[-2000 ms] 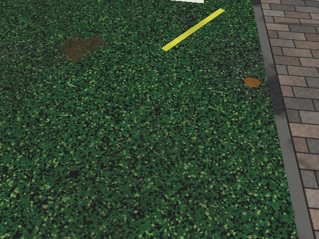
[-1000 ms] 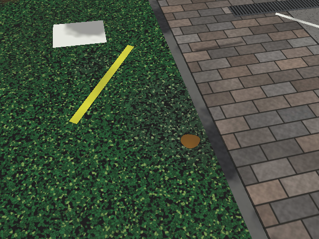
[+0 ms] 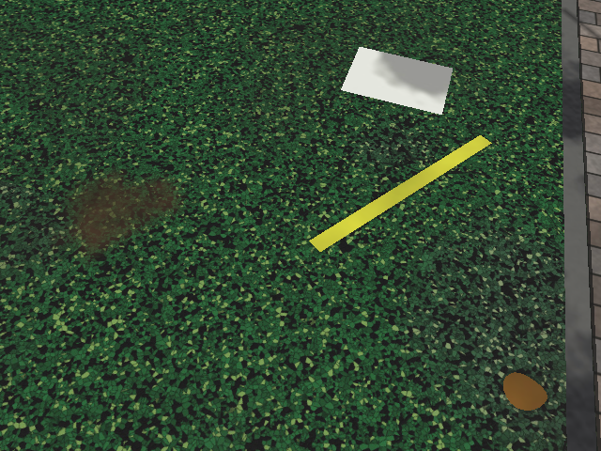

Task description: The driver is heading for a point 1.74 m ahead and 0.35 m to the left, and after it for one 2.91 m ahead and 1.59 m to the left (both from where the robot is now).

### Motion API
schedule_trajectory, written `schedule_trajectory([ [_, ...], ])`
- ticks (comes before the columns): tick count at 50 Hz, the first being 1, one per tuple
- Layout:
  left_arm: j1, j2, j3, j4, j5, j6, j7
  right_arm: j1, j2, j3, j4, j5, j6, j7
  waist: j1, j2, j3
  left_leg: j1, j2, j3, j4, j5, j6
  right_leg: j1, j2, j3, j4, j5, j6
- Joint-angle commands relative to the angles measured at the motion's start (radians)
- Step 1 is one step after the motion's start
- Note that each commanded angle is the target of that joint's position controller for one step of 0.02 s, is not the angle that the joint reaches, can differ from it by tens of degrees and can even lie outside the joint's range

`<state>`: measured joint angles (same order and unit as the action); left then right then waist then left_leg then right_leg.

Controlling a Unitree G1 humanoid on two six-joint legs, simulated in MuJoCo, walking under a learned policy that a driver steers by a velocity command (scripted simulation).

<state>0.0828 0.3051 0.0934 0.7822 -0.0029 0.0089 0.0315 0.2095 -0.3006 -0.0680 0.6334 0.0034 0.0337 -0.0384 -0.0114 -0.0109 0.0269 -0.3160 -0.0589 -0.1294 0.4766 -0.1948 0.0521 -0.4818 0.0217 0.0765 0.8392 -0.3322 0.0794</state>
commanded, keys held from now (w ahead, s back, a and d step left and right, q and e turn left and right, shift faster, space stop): q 0.42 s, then no key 0.50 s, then w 0.08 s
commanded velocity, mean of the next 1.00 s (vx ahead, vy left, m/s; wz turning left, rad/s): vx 0.01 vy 0.00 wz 0.38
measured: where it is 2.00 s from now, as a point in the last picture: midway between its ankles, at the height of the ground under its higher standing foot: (204, 450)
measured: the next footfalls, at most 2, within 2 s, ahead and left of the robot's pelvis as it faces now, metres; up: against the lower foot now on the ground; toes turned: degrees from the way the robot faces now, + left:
right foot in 0.16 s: +0.06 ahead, -0.14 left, +0.00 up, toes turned +11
left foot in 0.56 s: +0.00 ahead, +0.13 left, +0.00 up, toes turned +22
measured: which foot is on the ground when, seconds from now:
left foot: down 0.00-0.16, up 0.18-0.54, down 0.56-1.00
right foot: up 0.00-0.14, down 0.16-0.56, up 0.58-0.88, down 0.90-1.00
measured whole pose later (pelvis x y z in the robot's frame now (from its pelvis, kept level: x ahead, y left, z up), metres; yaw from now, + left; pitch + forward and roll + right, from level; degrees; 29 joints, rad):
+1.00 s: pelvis -0.01 +0.02 -0.01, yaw +21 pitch -1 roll +0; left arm 0.21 0.27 0.04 0.84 0.00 0.01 0.01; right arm 0.15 -0.23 -0.02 0.73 -0.01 0.01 0.00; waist 0.01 0.01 0.02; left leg -0.25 -0.05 -0.01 0.55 -0.32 0.04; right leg -0.22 -0.04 0.00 0.53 -0.31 0.02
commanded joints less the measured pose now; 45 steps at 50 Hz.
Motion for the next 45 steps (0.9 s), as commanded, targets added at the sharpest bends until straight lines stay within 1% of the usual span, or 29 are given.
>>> schedule_trajectory([
  [1, -0.041, 0.076, 0.011, -0.073, -0.007, -0.024, -0.012, -0.009, -0.186, -0.057, -0.075, 0.001, -0.002, 0.002, -0.015, 0.173, -0.113, 0.150, 0.238, -0.309, -0.103, 0.216, 0.180, 0.005, 0.013, 0.011, -0.104, -0.029, -0.001],
  [4, -0.013, 0.087, 0.014, -0.072, -0.011, -0.036, -0.025, -0.035, -0.184, -0.058, -0.087, 0.011, 0.006, 0.009, -0.006, 0.180, -0.124, 0.167, 0.223, -0.375, -0.072, 0.285, 0.172, 0.074, 0.025, 0.015, -0.224, -0.030, -0.017],
  [6, 0.047, 0.090, 0.019, -0.057, -0.009, -0.045, -0.033, -0.073, -0.177, -0.056, -0.097, 0.026, 0.012, 0.007, 0.037, 0.169, -0.131, 0.141, 0.179, -0.373, -0.027, 0.273, 0.128, 0.198, 0.022, -0.005, -0.434, 0.116, -0.041],
  [7, 0.079, 0.121, 0.029, -0.048, -0.001, -0.045, -0.032, -0.065, -0.156, -0.051, -0.102, 0.027, 0.013, 0.003, 0.040, 0.135, -0.144, 0.070, 0.137, -0.343, 0.018, 0.157, 0.082, 0.311, -0.047, 0.028, -0.496, 0.223, -0.069],
  [8, 0.090, 0.186, 0.042, -0.057, 0.015, -0.037, -0.025, -0.013, -0.098, -0.037, -0.101, 0.013, 0.013, 0.005, 0.004, -0.070, -0.170, -0.066, 0.030, -0.206, 0.219, -0.153, 0.022, 0.431, -0.254, 0.207, -0.518, 0.348, -0.149],
  [9, 0.076, 0.229, 0.047, -0.054, 0.044, -0.030, -0.026, -0.010, -0.132, -0.050, -0.129, 0.019, 0.003, 0.007, -0.016, -0.289, -0.103, -0.268, -0.094, -0.033, 0.406, -0.462, -0.037, 0.393, -0.415, 0.428, -0.543, 0.513, -0.329],
  [10, 0.035, 0.176, 0.035, -0.083, 0.039, -0.035, -0.021, 0.011, -0.208, -0.073, -0.110, 0.002, -0.005, 0.009, -0.010, -0.202, -0.094, -0.285, -0.014, -0.045, 0.611, -0.440, -0.077, 0.359, -0.453, 0.415, -0.540, 0.513, -0.382],
  [11, -0.017, 0.122, 0.019, -0.097, 0.029, -0.034, -0.013, 0.021, -0.229, -0.086, -0.084, 0.010, -0.001, 0.013, -0.026, -0.142, -0.080, -0.282, 0.001, -0.039, 0.685, -0.368, -0.092, 0.341, -0.382, 0.299, -0.523, 0.481, -0.338],
  [12, -0.048, 0.103, 0.014, -0.106, 0.019, -0.030, -0.008, 0.038, -0.203, -0.085, -0.060, 0.012, 0.011, 0.010, -0.036, -0.113, -0.063, -0.289, 0.008, -0.026, 0.720, -0.312, -0.110, 0.340, -0.311, 0.206, -0.512, 0.428, -0.288],
  [13, -0.051, 0.095, 0.010, -0.107, 0.006, -0.028, -0.003, 0.034, -0.181, -0.079, -0.060, 0.010, 0.019, 0.009, -0.022, -0.115, -0.049, -0.321, 0.012, -0.018, 0.753, -0.263, -0.126, 0.355, -0.292, 0.163, -0.507, 0.437, -0.277],
  [14, -0.038, 0.098, 0.007, -0.104, 0.005, -0.023, 0.002, 0.024, -0.151, -0.070, -0.065, 0.015, 0.023, 0.014, -0.014, -0.116, -0.042, -0.320, 0.017, 0.007, 0.751, -0.236, -0.138, 0.351, -0.272, 0.113, -0.510, 0.470, -0.279],
  [16, 0.008, 0.110, 0.011, -0.096, 0.013, -0.012, 0.010, -0.029, -0.119, -0.056, -0.095, 0.025, 0.022, 0.019, 0.021, -0.140, -0.048, -0.335, 0.037, 0.058, 0.664, -0.200, -0.153, 0.404, -0.261, 0.059, -0.518, 0.486, -0.290],
  [18, 0.041, 0.131, 0.018, -0.092, 0.016, -0.003, 0.013, -0.070, -0.105, -0.046, -0.118, 0.022, 0.020, 0.023, 0.051, -0.156, -0.068, -0.323, 0.069, 0.079, 0.556, -0.199, -0.162, 0.462, -0.286, 0.044, -0.515, 0.497, -0.303],
  [20, 0.034, 0.160, 0.027, -0.095, 0.012, 0.003, 0.007, -0.080, -0.091, -0.037, -0.131, 0.015, 0.019, 0.032, 0.058, -0.165, -0.085, -0.244, 0.092, 0.110, 0.446, -0.206, -0.155, 0.449, -0.302, 0.010, -0.512, 0.505, -0.303],
  [24, 0.037, 0.191, 0.034, -0.086, -0.010, 0.004, -0.015, -0.053, -0.102, -0.038, -0.131, 0.013, 0.022, 0.042, 0.049, -0.177, -0.089, -0.080, 0.072, 0.163, 0.242, -0.192, -0.116, 0.398, -0.320, -0.013, -0.483, 0.519, -0.294],
  [26, 0.012, 0.185, 0.028, -0.079, -0.032, 0.001, -0.020, 0.013, -0.097, -0.041, -0.105, 0.010, 0.022, 0.045, 0.001, -0.158, -0.092, 0.050, 0.048, 0.185, 0.018, -0.038, -0.069, 0.364, -0.304, -0.035, -0.413, 0.483, -0.252],
  [27, 0.049, 0.151, 0.016, -0.059, -0.035, -0.003, -0.024, 0.041, -0.113, -0.047, -0.092, 0.006, 0.021, 0.041, -0.010, -0.115, -0.097, 0.169, 0.042, 0.167, -0.101, 0.081, -0.039, 0.301, -0.275, -0.067, -0.353, 0.413, -0.198],
  [28, 0.098, 0.088, -0.005, -0.050, 0.000, -0.010, -0.030, 0.066, -0.174, -0.061, -0.096, 0.007, 0.019, 0.030, 0.007, 0.065, -0.148, 0.346, 0.177, -0.016, -0.120, 0.377, 0.001, 0.166, -0.201, -0.151, -0.186, 0.178, -0.103],
  [29, 0.087, 0.031, -0.032, -0.090, 0.039, -0.017, -0.036, 0.030, -0.247, -0.062, -0.130, -0.017, 0.013, 0.021, 0.031, 0.328, -0.159, 0.389, 0.426, -0.297, -0.094, 0.648, 0.179, -0.054, -0.084, -0.184, 0.025, -0.300, -0.015],
  [30, 0.009, 0.110, -0.006, -0.093, 0.015, -0.012, -0.022, 0.060, -0.177, -0.045, -0.119, -0.039, -0.008, 0.031, -0.051, 0.213, -0.191, 0.288, 0.449, -0.298, -0.109, 0.565, 0.282, -0.046, -0.090, -0.070, 0.179, -0.352, -0.001],
  [31, 0.004, 0.133, 0.004, -0.088, -0.006, -0.004, -0.018, 0.027, -0.155, -0.034, -0.102, -0.039, -0.024, 0.036, -0.027, 0.179, -0.145, 0.246, 0.389, -0.216, -0.122, 0.477, 0.252, -0.049, -0.099, -0.050, 0.237, -0.307, -0.006],
  [32, 0.025, 0.127, 0.006, -0.069, -0.008, 0.003, -0.013, -0.020, -0.149, -0.033, -0.092, -0.028, -0.033, 0.036, -0.007, 0.163, -0.118, 0.227, 0.332, -0.160, -0.129, 0.377, 0.201, -0.058, -0.103, -0.044, 0.236, -0.249, -0.009],
  [33, 0.037, 0.132, 0.010, -0.053, -0.001, 0.011, -0.007, -0.057, -0.136, -0.026, -0.090, -0.017, -0.036, 0.034, 0.001, 0.160, -0.096, 0.209, 0.309, -0.132, -0.134, 0.354, 0.172, -0.057, -0.106, -0.036, 0.227, -0.193, -0.004],
  [34, 0.053, 0.129, 0.010, -0.044, 0.003, 0.015, -0.005, -0.081, -0.125, -0.019, -0.086, -0.014, -0.039, 0.030, 0.017, 0.158, -0.088, 0.166, 0.290, -0.100, -0.136, 0.398, 0.166, -0.014, -0.099, -0.039, 0.234, -0.138, 0.003],
  [37, 0.087, 0.087, -0.003, -0.026, -0.002, 0.016, -0.007, -0.106, -0.081, -0.003, -0.070, -0.019, -0.042, 0.024, 0.031, 0.155, -0.101, 0.158, 0.251, -0.048, -0.140, 0.367, 0.158, 0.061, -0.093, -0.050, 0.107, -0.057, 0.013],
  [39, 0.057, 0.067, -0.016, -0.032, 0.001, 0.016, -0.007, -0.102, -0.084, -0.005, -0.053, -0.019, -0.039, 0.026, 0.010, 0.153, -0.090, 0.157, 0.248, -0.057, -0.137, 0.303, 0.161, 0.110, -0.091, -0.057, -0.026, -0.062, 0.010],
  [42, 0.056, 0.078, -0.019, -0.032, -0.001, 0.014, -0.010, -0.095, -0.092, -0.004, -0.022, -0.019, -0.034, 0.031, -0.003, 0.153, -0.079, 0.146, 0.264, -0.107, -0.136, 0.210, 0.176, 0.173, -0.080, -0.065, -0.168, -0.064, -0.001],
  [44, 0.100, 0.065, -0.024, -0.011, 0.004, 0.008, -0.014, -0.120, -0.070, 0.007, -0.003, -0.008, -0.034, 0.034, 0.034, 0.131, -0.068, 0.101, 0.239, -0.105, -0.123, 0.120, 0.143, 0.276, -0.069, -0.080, -0.364, 0.091, -0.022],
  [45, 0.114, 0.072, -0.027, -0.004, 0.018, 0.003, -0.017, -0.096, -0.056, 0.013, 0.016, -0.006, -0.038, 0.036, 0.042, 0.098, -0.066, 0.065, 0.214, -0.094, -0.121, 0.064, 0.101, 0.352, -0.081, -0.058, -0.451, 0.236, -0.040],
])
